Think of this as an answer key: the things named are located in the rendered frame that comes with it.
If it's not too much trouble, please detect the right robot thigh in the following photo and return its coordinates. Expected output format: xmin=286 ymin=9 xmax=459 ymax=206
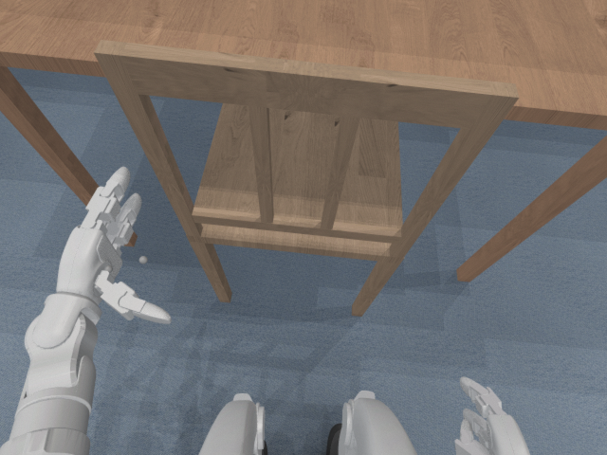
xmin=341 ymin=398 xmax=417 ymax=455

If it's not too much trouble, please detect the robot thigh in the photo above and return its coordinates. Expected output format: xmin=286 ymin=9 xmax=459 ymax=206
xmin=341 ymin=398 xmax=417 ymax=455
xmin=198 ymin=400 xmax=265 ymax=455

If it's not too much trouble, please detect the robot left hand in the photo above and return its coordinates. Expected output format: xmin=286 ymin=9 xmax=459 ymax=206
xmin=56 ymin=167 xmax=172 ymax=324

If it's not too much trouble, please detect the left robot thigh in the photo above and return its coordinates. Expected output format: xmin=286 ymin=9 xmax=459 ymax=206
xmin=198 ymin=400 xmax=265 ymax=455

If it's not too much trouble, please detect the robot right hand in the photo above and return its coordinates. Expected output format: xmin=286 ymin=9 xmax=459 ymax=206
xmin=454 ymin=376 xmax=530 ymax=455

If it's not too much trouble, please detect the robot left forearm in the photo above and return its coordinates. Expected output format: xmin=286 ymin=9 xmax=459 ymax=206
xmin=0 ymin=292 xmax=102 ymax=455

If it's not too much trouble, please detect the chair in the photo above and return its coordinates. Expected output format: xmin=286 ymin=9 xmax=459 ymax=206
xmin=94 ymin=40 xmax=519 ymax=317

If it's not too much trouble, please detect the table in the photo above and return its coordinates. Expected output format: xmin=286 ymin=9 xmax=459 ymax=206
xmin=0 ymin=0 xmax=607 ymax=282

